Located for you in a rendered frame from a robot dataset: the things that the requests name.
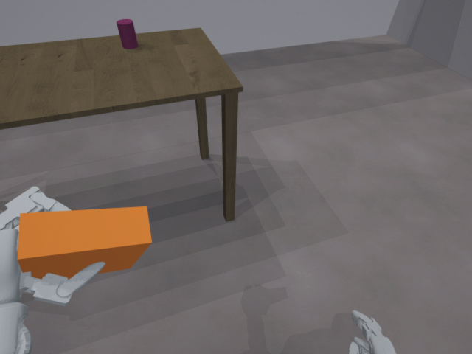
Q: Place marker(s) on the sponge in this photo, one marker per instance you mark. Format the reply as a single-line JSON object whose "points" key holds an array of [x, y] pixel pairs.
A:
{"points": [[66, 242]]}

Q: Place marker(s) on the table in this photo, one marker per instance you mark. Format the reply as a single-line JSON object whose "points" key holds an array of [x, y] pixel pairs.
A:
{"points": [[57, 80]]}

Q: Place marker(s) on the right robot hand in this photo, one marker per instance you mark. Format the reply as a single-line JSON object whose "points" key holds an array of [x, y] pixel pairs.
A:
{"points": [[378, 344]]}

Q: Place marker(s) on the left robot hand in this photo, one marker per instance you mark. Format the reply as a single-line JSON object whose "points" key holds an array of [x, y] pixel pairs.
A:
{"points": [[52, 288]]}

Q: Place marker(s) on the left robot forearm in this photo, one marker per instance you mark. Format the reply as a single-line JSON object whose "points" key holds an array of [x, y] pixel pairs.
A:
{"points": [[15, 338]]}

